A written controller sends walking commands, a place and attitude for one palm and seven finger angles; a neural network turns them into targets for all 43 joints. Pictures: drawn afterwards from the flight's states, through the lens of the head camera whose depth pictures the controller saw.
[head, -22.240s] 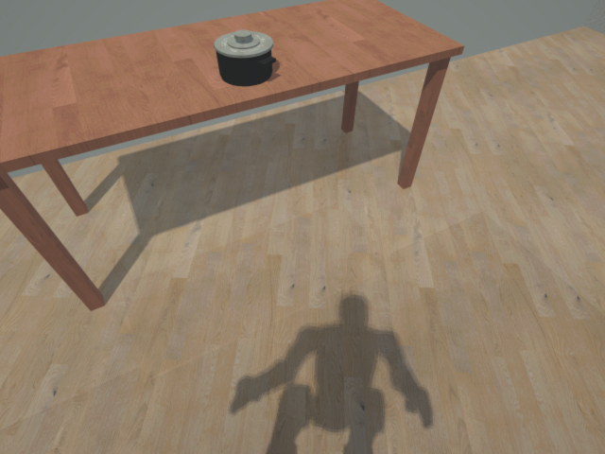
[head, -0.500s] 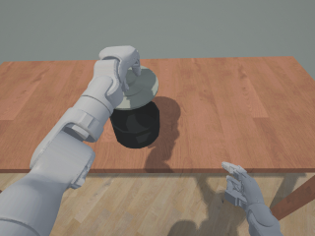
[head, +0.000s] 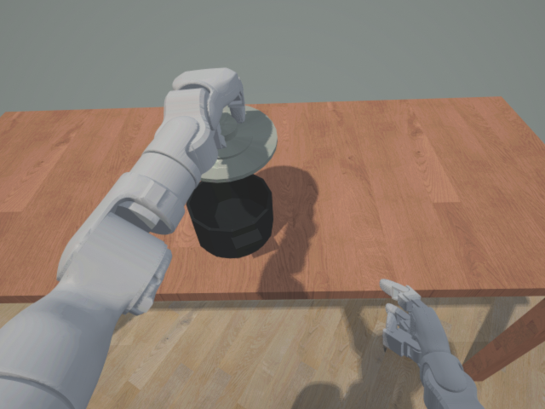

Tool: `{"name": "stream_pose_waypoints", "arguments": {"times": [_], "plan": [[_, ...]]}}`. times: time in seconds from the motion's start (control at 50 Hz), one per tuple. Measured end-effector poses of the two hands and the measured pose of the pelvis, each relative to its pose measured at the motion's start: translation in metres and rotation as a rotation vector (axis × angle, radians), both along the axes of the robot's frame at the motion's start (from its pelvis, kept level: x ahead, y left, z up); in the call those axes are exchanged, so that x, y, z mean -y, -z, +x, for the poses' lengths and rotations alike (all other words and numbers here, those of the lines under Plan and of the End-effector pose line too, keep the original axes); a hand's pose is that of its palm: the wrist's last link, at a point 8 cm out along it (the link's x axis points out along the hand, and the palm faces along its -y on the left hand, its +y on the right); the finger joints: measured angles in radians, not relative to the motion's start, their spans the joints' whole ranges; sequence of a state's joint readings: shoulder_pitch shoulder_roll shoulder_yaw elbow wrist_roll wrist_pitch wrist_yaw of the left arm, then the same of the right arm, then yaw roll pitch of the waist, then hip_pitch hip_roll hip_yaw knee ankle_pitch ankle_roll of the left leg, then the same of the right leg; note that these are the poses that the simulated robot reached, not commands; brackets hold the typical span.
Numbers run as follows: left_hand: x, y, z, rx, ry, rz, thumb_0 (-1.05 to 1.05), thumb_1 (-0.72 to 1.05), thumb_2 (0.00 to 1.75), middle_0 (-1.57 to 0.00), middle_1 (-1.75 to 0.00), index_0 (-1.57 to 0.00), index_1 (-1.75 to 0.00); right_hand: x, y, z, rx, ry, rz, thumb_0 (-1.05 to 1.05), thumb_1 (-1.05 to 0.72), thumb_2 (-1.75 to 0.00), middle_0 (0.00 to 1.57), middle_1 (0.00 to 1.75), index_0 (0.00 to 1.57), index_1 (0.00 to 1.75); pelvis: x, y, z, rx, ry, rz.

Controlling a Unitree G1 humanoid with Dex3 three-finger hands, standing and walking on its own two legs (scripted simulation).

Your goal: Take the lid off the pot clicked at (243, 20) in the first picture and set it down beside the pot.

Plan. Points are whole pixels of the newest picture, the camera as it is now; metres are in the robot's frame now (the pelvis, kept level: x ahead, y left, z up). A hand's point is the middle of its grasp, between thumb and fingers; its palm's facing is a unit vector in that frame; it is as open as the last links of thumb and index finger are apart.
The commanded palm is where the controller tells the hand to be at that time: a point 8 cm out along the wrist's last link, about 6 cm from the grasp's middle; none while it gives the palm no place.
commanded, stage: move the lid sideways beside the pot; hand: left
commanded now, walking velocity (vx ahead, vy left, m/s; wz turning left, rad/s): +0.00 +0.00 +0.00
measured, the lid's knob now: (221, 128) +0.50 +0.07 +0.18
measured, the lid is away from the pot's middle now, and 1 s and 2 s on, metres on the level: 0.01 0.14 0.25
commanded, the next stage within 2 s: lower the lid onto the table in 1.98 s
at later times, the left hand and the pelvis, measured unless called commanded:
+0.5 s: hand (157, 136) +0.46 +0.16 +0.19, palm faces -0.26 -0.05 -0.96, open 8.2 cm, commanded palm +0.46 +0.16 +0.26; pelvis +0.00 +0.00 +0.00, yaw +1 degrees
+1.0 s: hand (117, 138) +0.46 +0.23 +0.19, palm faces -0.28 -0.06 -0.96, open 8.2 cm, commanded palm +0.47 +0.22 +0.26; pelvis +0.00 +0.02 +0.00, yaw +1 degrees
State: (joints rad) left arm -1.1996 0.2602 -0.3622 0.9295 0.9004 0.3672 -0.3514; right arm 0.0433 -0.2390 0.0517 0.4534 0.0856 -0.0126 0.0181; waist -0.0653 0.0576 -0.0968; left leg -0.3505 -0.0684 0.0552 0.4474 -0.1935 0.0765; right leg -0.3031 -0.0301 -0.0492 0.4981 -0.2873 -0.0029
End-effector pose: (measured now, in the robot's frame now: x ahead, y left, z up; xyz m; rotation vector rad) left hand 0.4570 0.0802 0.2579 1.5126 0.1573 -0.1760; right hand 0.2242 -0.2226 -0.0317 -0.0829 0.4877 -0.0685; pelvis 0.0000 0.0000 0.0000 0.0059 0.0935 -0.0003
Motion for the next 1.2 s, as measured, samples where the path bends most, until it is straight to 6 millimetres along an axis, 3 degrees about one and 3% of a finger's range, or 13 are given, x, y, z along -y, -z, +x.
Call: {"name": "stream_pose_waypoints", "arguments": {"times": [0.12, 0.34, 0.68, 1.2], "plan": [[-0.011, 0.0, 0.003, 0.0, -0.041, -0.004, -0.02, 0.13, 0.88, -0.68, -0.93, -0.64, -0.89, 0.002, 0.0, 0.001, -0.005, 0.0, 0.002, 0.01, -0.9, -0.9, 0.2, 0.3, 0.33, 0.38, 0.002, -0.001, 0.002, 0.004, 0.007, 0.0], [-0.057, 0.003, 0.001, -0.048, -0.088, 0.009, -0.02, 0.14, 0.88, -0.68, -0.93, -0.64, -0.89, 0.004, -0.002, 0.002, -0.017, -0.006, -0.013, 0.01, -0.9, -0.9, 0.2, 0.3, 0.35, 0.39, 0.004, -0.001, 0.003, 0.01, -0.004, -0.005], [-0.11, 0.009, -0.005, -0.071, -0.095, 0.015, -0.02, 0.13, 0.88, -0.68, -0.93, -0.64, -0.89, -0.003, -0.005, 0.001, -0.032, 0.004, -0.054, 0.01, -0.9, -0.9, 0.2, 0.3, 0.31, 0.37, -0.007, -0.001, -0.002, 0.005, -0.016, -0.017], [-0.169, 0.007, 0.002, -0.065, -0.126, 0.014, -0.02, 0.14, 0.88, -0.67, -0.93, -0.64, -0.89, -0.013, -0.008, -0.001, -0.045, 0.019, -0.108, 0.01, -0.9, -0.9, 0.2, 0.3, 0.25, 0.34, -0.03, 0.001, 0.0, -0.03, -0.023, -0.033]]}}
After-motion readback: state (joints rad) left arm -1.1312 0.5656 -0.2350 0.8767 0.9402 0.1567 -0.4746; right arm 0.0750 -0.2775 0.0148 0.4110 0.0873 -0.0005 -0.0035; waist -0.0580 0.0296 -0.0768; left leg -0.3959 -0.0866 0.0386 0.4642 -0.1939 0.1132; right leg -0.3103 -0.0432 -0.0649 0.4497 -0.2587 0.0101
